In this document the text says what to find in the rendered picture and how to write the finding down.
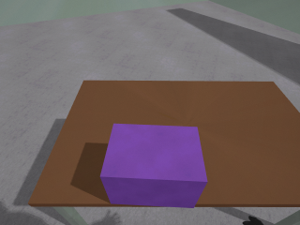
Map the carton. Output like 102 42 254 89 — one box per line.
100 123 208 208

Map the table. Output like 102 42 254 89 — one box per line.
28 80 300 225

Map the right robot hand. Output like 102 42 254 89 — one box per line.
242 216 263 225

